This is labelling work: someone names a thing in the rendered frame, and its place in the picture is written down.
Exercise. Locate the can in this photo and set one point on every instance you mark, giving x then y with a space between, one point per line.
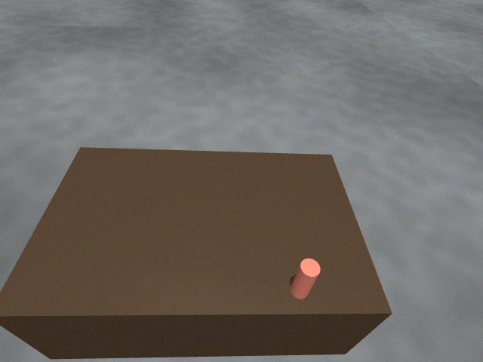
306 275

